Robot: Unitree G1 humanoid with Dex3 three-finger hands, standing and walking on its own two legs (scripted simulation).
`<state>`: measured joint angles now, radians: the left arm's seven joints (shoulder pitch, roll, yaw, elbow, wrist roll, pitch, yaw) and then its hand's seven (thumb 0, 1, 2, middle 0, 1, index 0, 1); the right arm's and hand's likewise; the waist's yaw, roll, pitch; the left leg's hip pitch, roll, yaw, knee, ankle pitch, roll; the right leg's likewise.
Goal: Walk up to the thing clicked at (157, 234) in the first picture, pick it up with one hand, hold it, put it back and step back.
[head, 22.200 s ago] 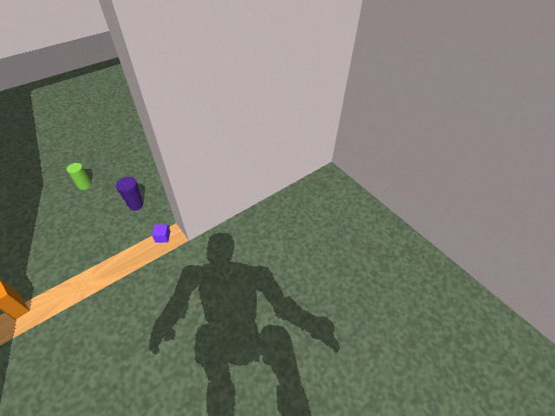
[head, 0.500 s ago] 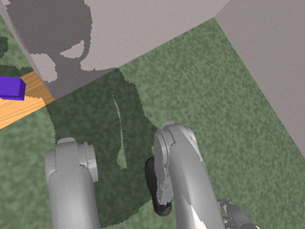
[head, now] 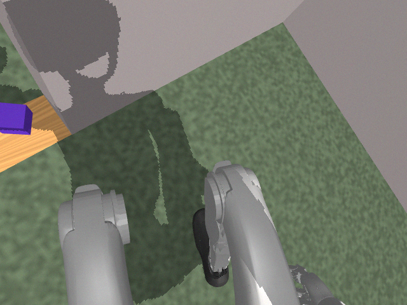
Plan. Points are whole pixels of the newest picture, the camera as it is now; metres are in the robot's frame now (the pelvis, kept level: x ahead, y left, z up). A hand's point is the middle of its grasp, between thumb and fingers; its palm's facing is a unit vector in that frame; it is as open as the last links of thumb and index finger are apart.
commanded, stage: rise first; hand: left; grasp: from above
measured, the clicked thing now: (13, 119) +0.49 +0.32 -0.30
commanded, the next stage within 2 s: approach in 1.46 s
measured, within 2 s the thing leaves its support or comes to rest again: neither
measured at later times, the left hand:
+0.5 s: hand out of the picture +0.45 +0.37 -0.15, palm faces -0.46 -0.02 -0.89, open 14.3 cm
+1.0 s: hand out of the picture +0.45 +0.37 -0.15, palm faces -0.46 -0.02 -0.89, open 14.5 cm
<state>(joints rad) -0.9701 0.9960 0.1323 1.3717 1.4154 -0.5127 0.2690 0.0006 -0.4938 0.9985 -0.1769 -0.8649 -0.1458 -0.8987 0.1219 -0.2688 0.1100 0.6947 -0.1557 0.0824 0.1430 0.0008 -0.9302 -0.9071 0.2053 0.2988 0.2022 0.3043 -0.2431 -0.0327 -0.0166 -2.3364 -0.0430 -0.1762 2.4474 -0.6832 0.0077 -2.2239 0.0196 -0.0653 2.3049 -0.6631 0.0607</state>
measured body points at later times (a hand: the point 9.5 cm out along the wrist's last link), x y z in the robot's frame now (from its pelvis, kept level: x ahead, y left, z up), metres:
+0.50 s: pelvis +0.00 +0.00 -0.01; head +0.23 +0.12 +0.36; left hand +0.47 +0.36 -0.10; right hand +0.06 -0.28 -0.09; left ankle +0.07 +0.12 -0.29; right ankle +0.11 -0.14 -0.29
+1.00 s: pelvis +0.00 +0.00 +0.00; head +0.23 +0.12 +0.36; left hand +0.47 +0.37 -0.10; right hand +0.07 -0.28 -0.08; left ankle +0.07 +0.12 -0.29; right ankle +0.11 -0.14 -0.29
